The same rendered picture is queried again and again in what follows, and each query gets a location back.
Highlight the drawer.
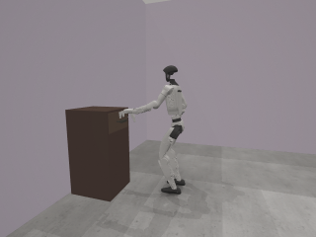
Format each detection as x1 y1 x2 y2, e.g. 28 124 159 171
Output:
108 111 127 134

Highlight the cabinet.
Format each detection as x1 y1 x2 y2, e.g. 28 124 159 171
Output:
65 106 130 202

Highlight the robot left upper arm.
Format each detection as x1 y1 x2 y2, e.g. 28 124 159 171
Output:
153 85 174 110

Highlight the robot left foot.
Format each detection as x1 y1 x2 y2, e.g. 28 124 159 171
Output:
161 187 182 195

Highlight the handle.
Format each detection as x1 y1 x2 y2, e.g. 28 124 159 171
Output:
117 119 127 123

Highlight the robot left forearm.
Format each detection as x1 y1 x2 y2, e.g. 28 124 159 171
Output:
132 101 157 115

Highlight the humanoid robot torso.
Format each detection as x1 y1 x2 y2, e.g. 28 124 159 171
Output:
165 83 185 133

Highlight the robot right forearm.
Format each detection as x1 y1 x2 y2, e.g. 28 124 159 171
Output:
178 109 186 118

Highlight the left robot hand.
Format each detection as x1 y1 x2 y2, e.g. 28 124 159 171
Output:
118 109 136 122

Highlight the robot right upper arm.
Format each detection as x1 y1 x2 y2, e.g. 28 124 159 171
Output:
181 89 188 110

